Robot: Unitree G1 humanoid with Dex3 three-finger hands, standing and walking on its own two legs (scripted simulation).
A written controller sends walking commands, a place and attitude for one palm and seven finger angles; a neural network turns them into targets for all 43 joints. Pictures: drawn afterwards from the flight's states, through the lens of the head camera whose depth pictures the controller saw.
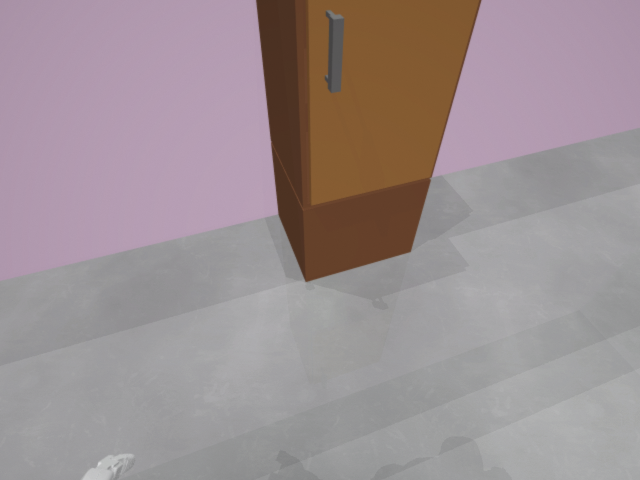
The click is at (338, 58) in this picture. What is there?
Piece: cupboard door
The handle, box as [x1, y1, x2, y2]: [325, 10, 343, 92]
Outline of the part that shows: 326,10 326,16 329,19 328,74 325,75 325,79 328,83 329,90 331,92 340,91 343,17 339,14 335,15 330,10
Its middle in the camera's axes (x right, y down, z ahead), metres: +0.02 -0.40 +0.84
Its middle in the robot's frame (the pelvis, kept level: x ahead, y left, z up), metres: +0.92 +0.02 +0.12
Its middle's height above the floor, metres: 0.89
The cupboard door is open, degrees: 0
